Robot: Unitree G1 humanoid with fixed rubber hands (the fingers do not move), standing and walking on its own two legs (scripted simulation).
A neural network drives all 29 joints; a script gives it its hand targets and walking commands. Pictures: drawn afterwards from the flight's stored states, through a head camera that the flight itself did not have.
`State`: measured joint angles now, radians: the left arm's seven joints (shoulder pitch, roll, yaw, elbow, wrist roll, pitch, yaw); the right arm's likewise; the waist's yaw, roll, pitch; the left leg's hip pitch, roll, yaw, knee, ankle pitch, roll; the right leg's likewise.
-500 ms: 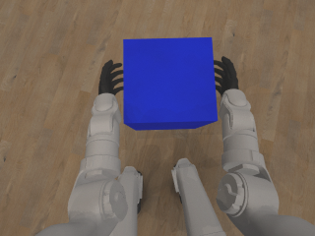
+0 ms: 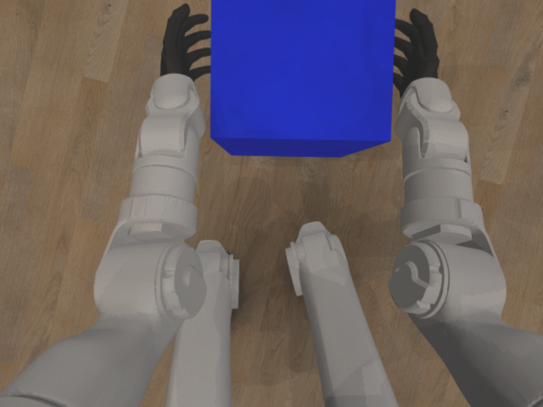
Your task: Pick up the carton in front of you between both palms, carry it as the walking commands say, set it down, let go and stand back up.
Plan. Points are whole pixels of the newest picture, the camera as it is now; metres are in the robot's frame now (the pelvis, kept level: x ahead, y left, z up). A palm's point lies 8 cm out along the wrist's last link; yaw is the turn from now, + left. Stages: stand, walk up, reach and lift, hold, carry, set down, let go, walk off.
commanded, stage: set down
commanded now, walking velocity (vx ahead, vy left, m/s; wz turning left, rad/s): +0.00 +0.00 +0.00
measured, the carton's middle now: (292, 84) +0.52 -0.10 -0.20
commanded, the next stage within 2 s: none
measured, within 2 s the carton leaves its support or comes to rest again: rests again in 1.50 s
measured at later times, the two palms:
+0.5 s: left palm (208, 83) +0.56 +0.03 -0.26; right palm (383, 90) +0.50 -0.26 -0.26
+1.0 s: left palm (205, 88) +0.56 +0.04 -0.28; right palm (378, 102) +0.49 -0.26 -0.28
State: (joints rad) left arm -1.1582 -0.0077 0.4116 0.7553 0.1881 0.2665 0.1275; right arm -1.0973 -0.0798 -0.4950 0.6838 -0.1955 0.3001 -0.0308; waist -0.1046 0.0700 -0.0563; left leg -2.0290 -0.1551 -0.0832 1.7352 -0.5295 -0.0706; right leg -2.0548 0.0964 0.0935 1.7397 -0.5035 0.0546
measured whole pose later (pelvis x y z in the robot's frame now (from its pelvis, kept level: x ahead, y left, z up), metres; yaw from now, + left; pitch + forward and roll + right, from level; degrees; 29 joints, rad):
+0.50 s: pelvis +0.00 +0.00 -0.09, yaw +1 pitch +44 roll +2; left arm -1.46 0.16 0.25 0.91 0.05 0.26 0.18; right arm -1.34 -0.21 -0.45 0.78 -0.10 0.29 -0.04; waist -0.14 0.05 0.27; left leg -2.21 -0.20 -0.08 2.06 -0.61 -0.10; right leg -2.24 0.09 0.06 2.07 -0.59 0.05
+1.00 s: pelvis -0.01 +0.01 -0.11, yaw +0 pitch +38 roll -1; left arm -1.53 0.21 0.21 1.06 0.02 0.22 0.16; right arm -1.38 -0.24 -0.45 0.89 -0.11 0.27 0.02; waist -0.15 0.08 0.36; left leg -2.21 -0.19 -0.05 2.16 -0.60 -0.06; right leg -2.21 0.05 0.05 2.15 -0.59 0.06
